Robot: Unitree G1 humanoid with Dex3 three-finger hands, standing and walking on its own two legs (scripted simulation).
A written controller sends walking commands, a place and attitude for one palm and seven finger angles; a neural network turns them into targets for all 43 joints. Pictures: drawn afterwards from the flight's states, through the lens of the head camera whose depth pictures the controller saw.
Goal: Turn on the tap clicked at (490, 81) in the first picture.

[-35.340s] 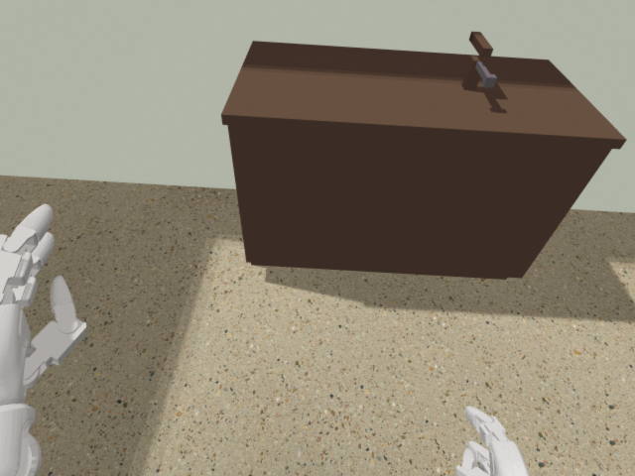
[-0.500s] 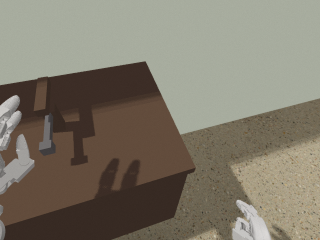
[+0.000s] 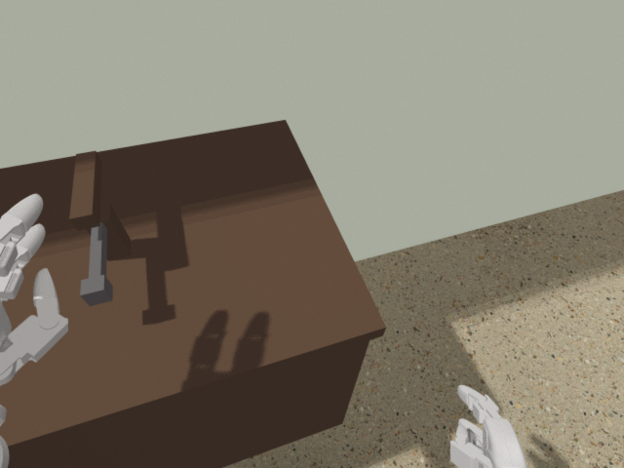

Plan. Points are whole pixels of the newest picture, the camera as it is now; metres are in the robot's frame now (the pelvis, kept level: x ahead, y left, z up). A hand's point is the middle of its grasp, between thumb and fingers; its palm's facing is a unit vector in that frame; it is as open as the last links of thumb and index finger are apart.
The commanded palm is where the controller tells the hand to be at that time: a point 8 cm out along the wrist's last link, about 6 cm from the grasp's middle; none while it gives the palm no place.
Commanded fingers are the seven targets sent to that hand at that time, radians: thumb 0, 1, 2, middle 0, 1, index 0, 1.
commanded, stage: shuffle to correct the standing spot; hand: left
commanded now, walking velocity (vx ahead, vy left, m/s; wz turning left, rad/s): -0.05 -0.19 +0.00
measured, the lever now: (97, 290) +0.32 +0.30 +0.04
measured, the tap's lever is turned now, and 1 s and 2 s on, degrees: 0 0 0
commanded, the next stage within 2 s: come to a stop and stand still in 0.66 s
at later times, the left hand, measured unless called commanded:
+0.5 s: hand (61, 329) +0.21 +0.23 +0.17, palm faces +0.32 -0.86 -0.40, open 7.4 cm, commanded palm +0.15 +0.28 +0.18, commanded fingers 0.00 0.90 0.90 -0.20 -0.30 -0.20 -0.30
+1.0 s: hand (34, 306) +0.23 +0.26 +0.17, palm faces +0.37 -0.84 -0.40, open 7.4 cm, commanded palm +0.15 +0.29 +0.18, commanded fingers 0.00 0.90 0.90 -0.20 -0.30 -0.20 -0.30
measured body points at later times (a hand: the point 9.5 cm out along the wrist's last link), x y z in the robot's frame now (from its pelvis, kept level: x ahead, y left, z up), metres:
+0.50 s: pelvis -0.01 +0.00 +0.00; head +0.01 +0.00 +0.45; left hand +0.18 +0.28 +0.19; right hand +0.16 -0.23 -0.09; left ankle +0.01 +0.15 -0.73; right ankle -0.01 -0.06 -0.73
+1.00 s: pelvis -0.03 +0.01 +0.00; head +0.02 +0.01 +0.45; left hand +0.20 +0.31 +0.19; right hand +0.14 -0.24 -0.08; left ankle +0.01 +0.15 -0.73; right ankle -0.01 -0.06 -0.73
